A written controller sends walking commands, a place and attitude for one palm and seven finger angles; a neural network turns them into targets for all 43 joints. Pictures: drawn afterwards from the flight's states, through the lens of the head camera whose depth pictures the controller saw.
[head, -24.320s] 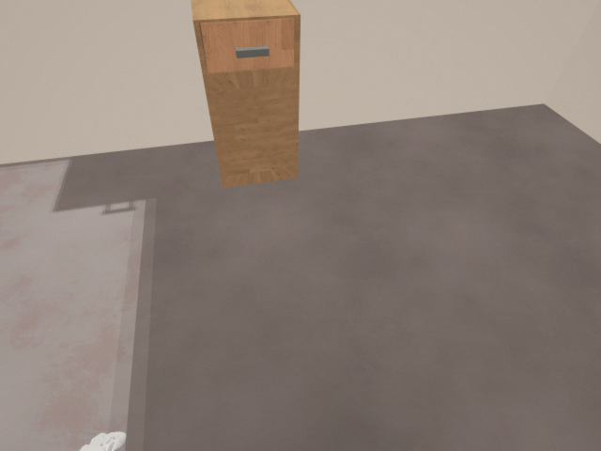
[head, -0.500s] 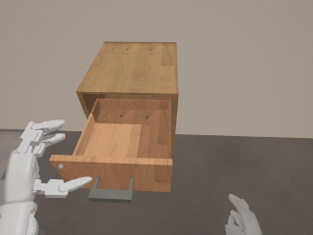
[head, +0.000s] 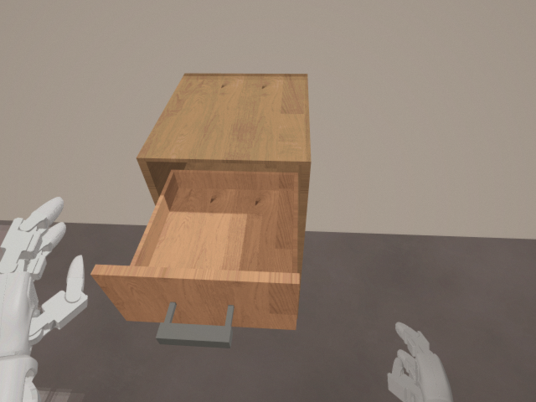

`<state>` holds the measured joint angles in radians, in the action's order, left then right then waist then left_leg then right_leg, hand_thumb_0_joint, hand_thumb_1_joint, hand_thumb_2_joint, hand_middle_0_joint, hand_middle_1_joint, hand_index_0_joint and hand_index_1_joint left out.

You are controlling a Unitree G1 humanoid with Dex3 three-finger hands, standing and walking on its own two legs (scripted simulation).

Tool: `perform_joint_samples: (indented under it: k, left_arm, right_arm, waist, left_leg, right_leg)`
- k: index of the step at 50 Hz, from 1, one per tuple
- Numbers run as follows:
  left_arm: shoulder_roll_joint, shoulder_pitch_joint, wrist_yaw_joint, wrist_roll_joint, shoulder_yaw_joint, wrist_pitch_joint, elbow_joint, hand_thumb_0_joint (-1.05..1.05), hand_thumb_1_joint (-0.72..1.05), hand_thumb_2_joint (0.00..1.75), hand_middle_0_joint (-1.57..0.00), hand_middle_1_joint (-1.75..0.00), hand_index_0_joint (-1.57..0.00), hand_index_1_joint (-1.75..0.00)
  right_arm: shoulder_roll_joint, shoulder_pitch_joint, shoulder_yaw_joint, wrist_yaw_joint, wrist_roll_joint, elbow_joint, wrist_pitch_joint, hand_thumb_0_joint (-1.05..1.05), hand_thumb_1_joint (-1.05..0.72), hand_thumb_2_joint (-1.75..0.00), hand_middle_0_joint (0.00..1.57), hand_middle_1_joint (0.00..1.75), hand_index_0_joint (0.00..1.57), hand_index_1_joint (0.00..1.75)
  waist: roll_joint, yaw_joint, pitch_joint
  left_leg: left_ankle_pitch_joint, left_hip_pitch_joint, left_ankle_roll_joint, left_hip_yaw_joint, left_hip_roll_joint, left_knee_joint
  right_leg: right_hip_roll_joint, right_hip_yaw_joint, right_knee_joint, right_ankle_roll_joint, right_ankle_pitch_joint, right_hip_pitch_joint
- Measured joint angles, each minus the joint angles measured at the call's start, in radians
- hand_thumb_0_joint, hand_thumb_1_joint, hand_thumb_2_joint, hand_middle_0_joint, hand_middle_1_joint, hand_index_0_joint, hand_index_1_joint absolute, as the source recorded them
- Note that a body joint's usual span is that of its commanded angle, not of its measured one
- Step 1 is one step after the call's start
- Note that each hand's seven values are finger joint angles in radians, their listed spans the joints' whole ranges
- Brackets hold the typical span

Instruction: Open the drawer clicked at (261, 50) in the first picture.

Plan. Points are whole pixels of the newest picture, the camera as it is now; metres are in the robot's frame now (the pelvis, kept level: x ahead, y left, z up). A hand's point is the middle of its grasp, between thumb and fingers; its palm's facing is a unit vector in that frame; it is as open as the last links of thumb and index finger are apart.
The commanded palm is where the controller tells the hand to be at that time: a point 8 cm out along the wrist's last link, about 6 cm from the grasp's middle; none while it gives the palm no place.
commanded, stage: draw the hand back to the body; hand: left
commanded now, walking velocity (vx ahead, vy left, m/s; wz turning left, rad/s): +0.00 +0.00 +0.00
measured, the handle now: (198, 322) +0.26 +0.17 -0.08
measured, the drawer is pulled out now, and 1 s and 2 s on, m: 0.30 0.30 0.30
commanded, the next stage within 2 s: step back with the hand held close in 0.12 s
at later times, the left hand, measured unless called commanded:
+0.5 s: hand (83, 306) +0.18 +0.24 +0.13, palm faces +0.31 -0.84 -0.45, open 7.5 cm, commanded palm +0.11 +0.29 +0.17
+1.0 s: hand (44, 401) +0.08 +0.22 +0.15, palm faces +0.33 -0.84 -0.43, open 7.5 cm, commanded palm +0.02 +0.27 +0.17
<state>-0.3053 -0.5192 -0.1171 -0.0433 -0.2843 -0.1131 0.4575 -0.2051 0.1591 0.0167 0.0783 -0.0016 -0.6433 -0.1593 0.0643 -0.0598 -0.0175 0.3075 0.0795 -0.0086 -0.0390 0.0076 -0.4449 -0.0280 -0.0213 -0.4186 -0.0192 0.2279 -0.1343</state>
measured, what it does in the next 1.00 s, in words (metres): walks backwards: right foot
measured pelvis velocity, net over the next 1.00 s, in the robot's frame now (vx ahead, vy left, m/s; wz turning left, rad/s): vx -0.11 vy -0.01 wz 0.01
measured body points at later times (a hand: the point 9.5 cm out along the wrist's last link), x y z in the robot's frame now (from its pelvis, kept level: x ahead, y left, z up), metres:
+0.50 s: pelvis -0.02 +0.01 -0.01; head +0.01 +0.01 +0.44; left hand +0.16 +0.28 +0.16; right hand +0.16 -0.24 -0.08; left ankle -0.04 +0.11 -0.74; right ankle +0.00 -0.11 -0.74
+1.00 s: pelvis -0.11 -0.01 +0.00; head -0.10 -0.01 +0.45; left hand +0.06 +0.26 +0.18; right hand +0.06 -0.25 -0.09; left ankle -0.12 +0.11 -0.70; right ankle -0.09 -0.11 -0.74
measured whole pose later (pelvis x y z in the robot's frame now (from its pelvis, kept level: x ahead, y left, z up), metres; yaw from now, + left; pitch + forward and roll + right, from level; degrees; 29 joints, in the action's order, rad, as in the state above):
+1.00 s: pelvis -0.11 -0.01 +0.00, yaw +1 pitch +2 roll +1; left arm -0.35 -0.62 -0.13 -0.04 -0.32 -0.20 0.55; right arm -0.19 0.20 0.01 0.06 0.01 -0.62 -0.09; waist -0.02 0.02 0.03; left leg 0.41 0.43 0.01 -0.02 0.03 -0.89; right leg -0.01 -0.03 -0.52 -0.05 0.25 -0.30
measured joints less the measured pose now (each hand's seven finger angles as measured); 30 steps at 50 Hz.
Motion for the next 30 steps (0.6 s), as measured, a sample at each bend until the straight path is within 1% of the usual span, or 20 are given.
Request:
perform_joint_samples:
  k: [5, 12, 16, 18, 22, 25, 27, 30]
  left_arm:
    - [-0.004, -0.009, -0.001, 0.001, 0.007, 0.004, 0.008, 0.01, 0.82, 0.86, -0.22, -0.35, -0.21, -0.34]
    - [-0.009, -0.007, -0.007, 0.001, -0.001, 0.003, 0.011, 0.01, 0.87, 0.89, -0.21, -0.32, -0.21, -0.31]
    - [-0.021, -0.011, -0.003, 0.015, -0.049, -0.036, 0.023, 0.01, 0.88, 0.89, -0.21, -0.31, -0.21, -0.30]
    - [-0.023, -0.017, -0.010, 0.022, -0.060, -0.051, 0.037, 0.01, 0.88, 0.89, -0.21, -0.31, -0.21, -0.30]
    - [-0.017, -0.059, -0.017, 0.025, -0.043, -0.059, 0.063, 0.01, 0.89, 0.89, -0.21, -0.31, -0.20, -0.30]
    - [-0.031, -0.102, -0.017, 0.022, -0.033, -0.054, 0.092, 0.01, 0.89, 0.89, -0.21, -0.30, -0.21, -0.30]
    - [-0.056, -0.125, -0.014, 0.015, -0.042, -0.055, 0.118, 0.01, 0.88, 0.89, -0.21, -0.31, -0.21, -0.30]
    - [-0.099, -0.145, -0.014, 0.007, -0.073, -0.065, 0.156, 0.02, 0.88, 0.89, -0.22, -0.31, -0.21, -0.30]
  right_arm:
    - [0.004, 0.007, 0.005, 0.001, -0.001, 0.000, -0.003, 0.02, -0.91, -0.90, 0.20, 0.30, 0.20, 0.30]
    - [0.005, 0.017, 0.005, 0.001, 0.002, -0.005, -0.008, 0.02, -0.91, -0.90, 0.20, 0.30, 0.20, 0.30]
    - [-0.005, 0.016, 0.006, -0.002, -0.009, 0.022, 0.025, 0.02, -0.91, -0.90, 0.20, 0.30, 0.20, 0.30]
    - [-0.014, 0.013, 0.001, -0.003, -0.012, 0.035, 0.042, 0.02, -0.91, -0.90, 0.20, 0.30, 0.21, 0.30]
    - [-0.029, 0.011, -0.021, -0.003, -0.009, 0.057, 0.071, 0.02, -0.91, -0.90, 0.20, 0.30, 0.21, 0.30]
    - [-0.027, 0.016, -0.035, -0.001, -0.004, 0.069, 0.087, 0.02, -0.91, -0.90, 0.20, 0.30, 0.20, 0.30]
    - [-0.020, 0.021, -0.041, 0.001, 0.003, 0.073, 0.089, 0.02, -0.91, -0.90, 0.20, 0.30, 0.20, 0.30]
    - [-0.005, 0.031, -0.040, 0.002, 0.006, 0.077, 0.087, 0.02, -0.91, -0.90, 0.20, 0.30, 0.20, 0.30]
  waist:
    - [-0.006, 0.000, 0.002]
    - [-0.006, 0.004, 0.001]
    - [-0.005, 0.034, 0.005]
    - [-0.009, 0.048, -0.001]
    - [-0.021, 0.077, -0.011]
    - [-0.042, 0.096, -0.016]
    - [-0.063, 0.101, -0.018]
    - [-0.093, 0.099, -0.014]
  left_leg:
    - [-0.001, 0.002, 0.001, -0.001, 0.000, -0.001]
    - [0.001, 0.005, 0.002, -0.002, 0.000, -0.007]
    - [0.005, 0.060, 0.000, -0.017, -0.003, -0.037]
    - [0.006, 0.095, -0.001, -0.021, -0.003, -0.056]
    - [0.005, 0.151, -0.005, -0.019, 0.005, -0.084]
    - [0.003, 0.181, -0.009, -0.016, 0.013, -0.103]
    - [0.001, 0.196, -0.012, -0.012, 0.018, -0.113]
    - [-0.007, 0.211, -0.015, -0.006, 0.025, -0.122]
  right_leg:
    - [0.001, -0.002, -0.002, -0.001, 0.000, -0.002]
    - [0.000, -0.003, -0.006, -0.002, 0.002, -0.004]
    - [-0.003, -0.019, -0.002, -0.002, -0.007, -0.039]
    - [-0.003, -0.023, -0.008, -0.001, -0.012, -0.067]
    - [0.005, -0.022, -0.030, 0.004, -0.016, -0.119]
    - [0.013, -0.019, -0.054, 0.009, -0.015, -0.152]
    - [0.018, -0.015, -0.073, 0.011, -0.015, -0.172]
    - [0.025, -0.009, -0.093, 0.015, -0.017, -0.193]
